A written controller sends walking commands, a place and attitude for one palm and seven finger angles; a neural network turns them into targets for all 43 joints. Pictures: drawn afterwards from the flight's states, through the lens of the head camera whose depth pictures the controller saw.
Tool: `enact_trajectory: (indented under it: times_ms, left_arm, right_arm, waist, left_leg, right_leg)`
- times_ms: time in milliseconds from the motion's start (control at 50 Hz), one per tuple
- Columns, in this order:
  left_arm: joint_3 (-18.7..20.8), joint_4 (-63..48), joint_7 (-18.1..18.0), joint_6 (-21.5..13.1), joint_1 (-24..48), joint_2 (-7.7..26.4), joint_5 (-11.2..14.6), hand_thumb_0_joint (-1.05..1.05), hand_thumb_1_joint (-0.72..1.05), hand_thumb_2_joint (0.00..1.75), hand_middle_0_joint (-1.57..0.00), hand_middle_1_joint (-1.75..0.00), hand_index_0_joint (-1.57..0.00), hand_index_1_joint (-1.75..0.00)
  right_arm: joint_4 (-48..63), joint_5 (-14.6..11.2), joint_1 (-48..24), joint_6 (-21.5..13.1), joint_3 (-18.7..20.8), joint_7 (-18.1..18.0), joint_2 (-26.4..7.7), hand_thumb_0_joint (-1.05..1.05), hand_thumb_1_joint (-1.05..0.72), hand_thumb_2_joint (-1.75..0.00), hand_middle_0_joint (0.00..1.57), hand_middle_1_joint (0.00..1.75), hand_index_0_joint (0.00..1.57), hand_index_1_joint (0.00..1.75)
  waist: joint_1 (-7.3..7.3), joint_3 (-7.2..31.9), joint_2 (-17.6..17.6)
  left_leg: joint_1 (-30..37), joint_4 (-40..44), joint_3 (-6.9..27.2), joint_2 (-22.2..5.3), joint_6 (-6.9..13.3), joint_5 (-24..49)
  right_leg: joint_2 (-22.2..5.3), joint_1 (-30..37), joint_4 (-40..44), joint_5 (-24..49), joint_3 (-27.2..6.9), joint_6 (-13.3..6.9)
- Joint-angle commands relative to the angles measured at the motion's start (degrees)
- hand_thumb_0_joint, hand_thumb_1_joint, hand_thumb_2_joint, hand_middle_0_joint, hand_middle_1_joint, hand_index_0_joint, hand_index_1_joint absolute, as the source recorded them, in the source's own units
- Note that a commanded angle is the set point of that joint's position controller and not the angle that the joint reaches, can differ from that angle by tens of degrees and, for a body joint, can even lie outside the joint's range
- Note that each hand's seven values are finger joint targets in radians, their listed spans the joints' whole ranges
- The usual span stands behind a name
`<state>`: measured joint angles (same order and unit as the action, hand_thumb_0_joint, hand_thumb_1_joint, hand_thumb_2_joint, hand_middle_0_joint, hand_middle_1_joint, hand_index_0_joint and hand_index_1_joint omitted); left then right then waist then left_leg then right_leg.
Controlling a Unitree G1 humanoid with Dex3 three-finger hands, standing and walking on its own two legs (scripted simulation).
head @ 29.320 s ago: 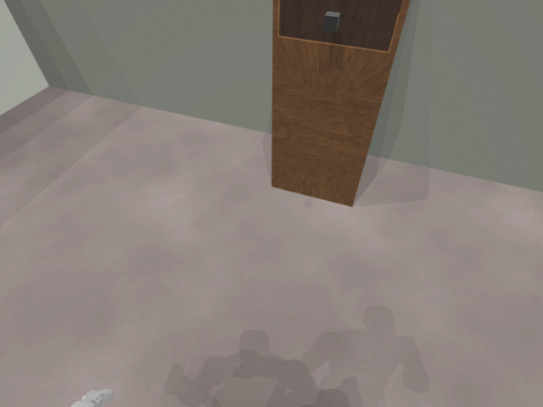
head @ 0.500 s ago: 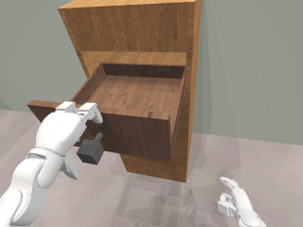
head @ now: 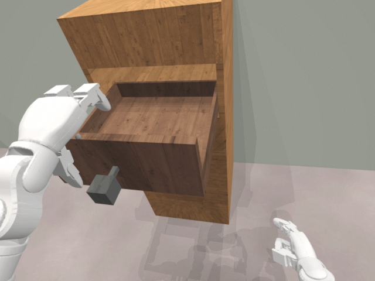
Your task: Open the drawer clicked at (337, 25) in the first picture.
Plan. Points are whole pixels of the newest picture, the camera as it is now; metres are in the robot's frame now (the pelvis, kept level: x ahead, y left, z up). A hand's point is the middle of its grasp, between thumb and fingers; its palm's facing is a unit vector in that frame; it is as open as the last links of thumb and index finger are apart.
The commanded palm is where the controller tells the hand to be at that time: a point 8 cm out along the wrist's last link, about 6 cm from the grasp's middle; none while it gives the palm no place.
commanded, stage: lift the hand off the handle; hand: left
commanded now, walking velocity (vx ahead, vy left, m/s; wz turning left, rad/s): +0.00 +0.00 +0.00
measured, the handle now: (109, 181) +0.28 +0.22 +0.10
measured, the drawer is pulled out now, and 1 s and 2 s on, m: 0.30 0.30 0.30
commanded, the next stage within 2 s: draw the hand back to the body in 0.18 s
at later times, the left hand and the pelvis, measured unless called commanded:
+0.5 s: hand (67, 148) +0.25 +0.21 +0.24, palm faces +0.21 +0.00 -0.98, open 13.9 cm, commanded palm +0.20 +0.24 +0.30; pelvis +0.00 +0.00 +0.00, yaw +1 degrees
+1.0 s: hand (33, 141) +0.22 +0.22 +0.29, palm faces +0.44 -0.57 -0.69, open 13.7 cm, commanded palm +0.16 +0.26 +0.29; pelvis +0.00 +0.01 +0.00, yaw +1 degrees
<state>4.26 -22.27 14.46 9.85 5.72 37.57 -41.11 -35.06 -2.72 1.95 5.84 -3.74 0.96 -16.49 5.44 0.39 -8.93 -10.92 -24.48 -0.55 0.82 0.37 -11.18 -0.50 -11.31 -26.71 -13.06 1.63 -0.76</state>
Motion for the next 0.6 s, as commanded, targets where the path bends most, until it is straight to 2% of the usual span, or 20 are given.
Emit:
enact_trajectory:
  times_ms: [0, 60, 80, 100, 140, 160, 180, 200, 240, 260, 280, 340, 360, 380, 420, 460, 480, 520, 560, 580]
  left_arm:
    - [11.29, -9.33, -0.43, -0.99, 12.01, 14.7, 0.8, 0.0, -0.5, 0.3, -0.3, -1.2, -0.3, -1.2]
    - [17.12, -11.45, -1.47, -2.14, 16.19, 21.13, 2.31, 0.0, -0.5, 0.3, -0.3, -1.2, -0.3, -1.2]
    - [14.17, -8.98, -1.17, -2.08, 17.42, 17.81, 1.7, 0.0, -0.5, 0.3, -0.3, -1.2, -0.3, -1.2]
    - [13.44, -3.82, -1.12, -1.7, 14.6, 15.86, 2.04, 0.0, -0.5, 0.3, -0.3, -1.2, -0.3, -1.2]
    - [12.58, -5.41, -0.86, -1.92, 16.49, 15.62, 2.68, 0.0, -0.5, 0.3, -0.3, -1.2, -0.3, -1.2]
    - [14.04, -6.89, -1.0, -1.8, 15.56, 17.0, 3.75, 0.0, -0.5, 0.3, -0.3, -1.2, -0.3, -1.2]
    - [11.98, -7.2, -0.45, -1.53, 16.74, 15.44, 2.71, 0.0, -0.5, 0.3, -0.3, -1.2, -0.3, -1.2]
    - [9.87, -6.12, -0.11, -1.22, 15.3, 13.07, 2.72, 0.0, -0.5, 0.3, -0.3, -1.2, -0.3, -1.2]
    - [10.4, -9.96, 0.14, -1.28, 15.22, 14.65, 2.13, 0.0, -0.5, 0.3, -0.3, -1.2, -0.3, -1.2]
    - [11.62, -11.53, -0.03, -1.37, 14.46, 15.99, 2.84, 0.0, -0.5, 0.3, -0.3, -1.2, -0.3, -1.2]
    - [9.07, -11.92, 0.46, -1.53, 15.41, 13.64, 1.65, 0.0, -0.5, 0.3, -0.3, -1.2, -0.3, -1.2]
    - [12.95, -16.42, -0.28, -2.64, 10.55, 16.63, 1.46, 0.0, -0.5, 0.3, -0.3, -1.2, -0.3, -1.2]
    - [16.97, -18.83, -1.22, -3.09, 9.38, 20.22, 2.75, 0.0, -0.5, 0.3, -0.3, -1.2, -0.3, -1.2]
    - [16.05, -18.31, -1.28, -3.47, 9.39, 18.52, 2.03, 0.0, -0.5, 0.3, -0.3, -1.2, -0.3, -1.2]
    - [19.43, -15.54, -2.31, -3.66, 5.05, 19.77, 3.47, 0.0, -0.5, 0.3, -0.3, -1.2, -0.3, -1.2]
    - [22.24, -14.29, -3.28, -3.49, 5.66, 21.8, 5.07, 0.0, -0.5, 0.3, -0.3, -1.2, -0.3, -1.2]
    - [19.24, -13.38, -3.11, -3.28, 7.94, 18.67, 4.78, 0.0, -0.5, 0.3, -0.3, -1.2, -0.3, -1.2]
    - [18.25, -8.37, -3.14, -2.27, 5.16, 17.2, 5.87, 0.0, -0.5, 0.3, -0.3, -1.2, -0.3, -1.2]
    - [18.47, -9.59, -2.36, -1.59, 4.58, 18.26, 6.69, 0.0, -0.5, 0.3, -0.3, -1.2, -0.3, -1.2]
    - [16.03, -11.61, -1.37, -1.42, 6.56, 16.77, 5.68, 0.0, -0.5, 0.3, -0.3, -1.2, -0.3, -1.2]
  right_arm:
    - [11.32, 0.12, -12.18, -3.82, 1.62, -0.21, -3.68, 0.0, -0.9, -0.9, 0.2, 0.3, 0.2, 0.3]
    - [11.1, -0.12, -12.03, -4.74, 2.25, -0.7, -5.22, 0.0, -0.9, -0.9, 0.2, 0.3, 0.2, 0.3]
    - [11.43, 0.34, -11.63, -4.89, 1.38, -0.36, -4.0, 0.0, -0.9, -0.9, 0.2, 0.3, 0.2, 0.3]
    - [10.29, -0.01, -10.53, -4.75, 1.85, -0.5, -4.07, 0.0, -0.9, -0.9, 0.2, 0.3, 0.2, 0.3]
    - [10.8, -0.23, -10.54, -4.87, 2.12, -0.3, -4.91, 0.0, -0.9, -0.9, 0.2, 0.3, 0.2, 0.3]
    - [11.0, -0.73, -11.39, -5.34, 2.53, -0.43, -5.32, 0.0, -0.9, -0.9, 0.2, 0.3, 0.2, 0.3]
    - [11.19, -0.1, -10.89, -5.15, 1.79, -0.04, -4.61, 0.0, -0.9, -0.9, 0.2, 0.3, 0.2, 0.3]
    - [10.94, -0.26, -10.85, -4.93, 2.13, -0.13, -4.44, 0.0, -0.9, -0.9, 0.2, 0.3, 0.2, 0.3]
    - [11.71, -0.16, -11.37, -4.83, 2.25, -0.05, -4.98, 0.0, -0.9, -0.9, 0.2, 0.3, 0.2, 0.3]
    - [11.78, -0.52, -12.06, -5.19, 2.41, -0.23, -5.21, 0.0, -0.9, -0.9, 0.2, 0.3, 0.2, 0.3]
    - [12.05, 0.15, -11.71, -5.14, 1.51, 0.14, -4.13, 0.0, -0.9, -0.9, 0.2, 0.3, 0.2, 0.3]
    - [12.48, 0.49, -11.66, -4.65, 1.88, 0.0, -4.33, 0.0, -0.9, -0.9, 0.2, 0.3, 0.2, 0.3]
    - [12.42, 0.15, -11.81, -5.07, 2.27, -0.26, -5.1, 0.0, -0.9, -0.9, 0.2, 0.3, 0.2, 0.3]
    - [12.77, 0.9, -11.32, -5.1, 1.28, 0.12, -3.51, 0.0, -0.9, -0.9, 0.2, 0.3, 0.2, 0.3]
    - [11.78, 0.7, -10.59, -4.64, 1.81, -0.05, -4.13, 0.0, -0.9, -0.9, 0.2, 0.3, 0.2, 0.3]
    - [11.23, -0.01, -10.77, -4.84, 2.36, -0.19, -4.72, 0.0, -0.9, -0.9, 0.2, 0.3, 0.2, 0.3]
    - [11.76, 0.47, -10.46, -4.89, 1.45, 0.16, -3.71, 0.0, -0.9, -0.9, 0.2, 0.3, 0.2, 0.3]
    - [10.63, -0.13, -9.74, -4.66, 2.07, 0.09, -4.66, 0.0, -0.9, -0.9, 0.2, 0.3, 0.2, 0.3]
    - [11.18, -0.77, -10.72, -5.14, 2.5, -0.23, -5.4, 0.0, -0.9, -0.9, 0.2, 0.3, 0.2, 0.3]
    - [11.66, -0.1, -10.76, -4.96, 1.72, 0.01, -4.81, 0.0, -0.9, -0.9, 0.2, 0.3, 0.2, 0.3]
  waist:
    - [1.01, 10.82, 9.2]
    - [1.33, 11.8, 5.45]
    - [1.47, 12.07, 6.29]
    - [0.56, 7.92, 8.93]
    - [0.72, 8.7, 8.1]
    - [0.92, 10.17, 4.89]
    - [1.04, 12.29, 5.63]
    - [0.36, 10.9, 6.73]
    - [0.65, 12.8, 6.76]
    - [0.73, 13.34, 4.78]
    - [0.73, 14.78, 5.08]
    - [1.41, 14.47, 6.41]
    - [1.63, 15.79, 4.05]
    - [2.23, 17.05, 5.86]
    - [1.82, 12.12, 7.79]
    - [1.8, 10.06, 5.92]
    - [1.81, 10.31, 5.31]
    - [0.83, 5.63, 7.51]
    - [0.94, 7.59, 5.7]
    - [1.14, 10.54, 5.39]
  left_leg:
    - [-0.38, 1.71, -0.24, 0.11, 0.73, 7.5]
    - [0.15, 0.97, 0.33, -0.15, 0.5, 6.76]
    - [-0.74, 0.97, 0.45, 0.69, 0.37, 6.96]
    - [-1.58, 1.34, -0.18, -0.04, 0.4, 5.78]
    - [-1.66, 1.6, 0.16, 0.12, 0.31, 4.64]
    - [-0.64, 0.6, 0.36, -0.23, 0.12, 5.58]
    - [-1.03, 0.64, 0.31, 0.6, 0.07, 6.47]
    - [-1.0, 0.89, -0.04, 0.21, 0.19, 6.11]
    - [-0.84, 0.54, 0.04, 0.46, 0.38, 6.23]
    - [-0.2, -0.06, 0.36, 0.01, 0.23, 6.08]
    - [-0.37, -0.03, 0.31, 0.81, 0.31, 6.54]
    - [-0.07, 0.04, 0.25, 0.59, 0.6, 7.76]
    - [0.61, -0.61, 0.54, -0.07, 0.33, 8.5]
    - [0.09, -0.73, 0.57, 0.81, 0.3, 9.65]
    - [-1.28, -0.35, 0.29, 0.04, 0.25, 8.36]
    - [-1.38, -0.45, 0.46, -0.69, -0.12, 7.33]
    - [-2.03, -0.16, 0.46, 0.07, -0.28, 6.91]
    - [-3.24, 0.97, 0.22, -0.65, -0.34, 4.32]
    - [-2.32, 0.11, 0.54, -0.79, -0.35, 4.23]
    - [-1.99, 0.32, 0.58, 0.05, -0.28, 5.06]
  right_leg:
    - [-0.05, 5.92, 3.01, 7.57, -0.6, 0.93]
    - [-0.19, 5.45, 3.25, 6.86, -1.44, 0.49]
    - [-0.35, 5.63, 2.88, 5.84, -0.97, 0.54]
    - [0.04, 3.13, 3.51, 4.81, -0.24, 0.92]
    - [0.01, 2.77, 3.47, 3.86, -0.06, 0.87]
    - [-0.27, 3.59, 3.39, 5.78, -1.3, 0.43]
    - [-0.41, 4.96, 2.61, 5.84, -0.84, 0.46]
    - [-0.31, 3.94, 2.76, 5.9, -0.46, 0.73]
    - [-0.42, 4.82, 2.41, 6.42, -0.77, 0.85]
    - [-0.56, 5.04, 2.46, 6.97, -1.65, 0.46]
    - [-0.63, 5.75, 1.99, 6.05, -1.29, 0.44]
    - [-0.33, 5.92, 1.58, 7.73, -0.61, 0.73]
    - [-0.49, 6.97, 1.55, 9.43, -1.37, 0.36]
    - [-0.7, 8.16, 0.81, 9.4, -0.98, 0.41]
    - [-0.35, 5.59, 1.79, 8.65, -0.13, 0.86]
    - [-0.16, 4.19, 2.43, 7.41, -0.42, 0.55]
    - [-0.41, 4.13, 2.23, 5.78, 0.08, 0.51]
    - [0.26, 1.29, 3.35, 3.62, 1.15, 1.12]
    - [-0.15, 2.17, 3.11, 4.68, -0.33, 0.74]
    - [-0.43, 3.74, 2.51, 4.6, -0.07, 0.67]
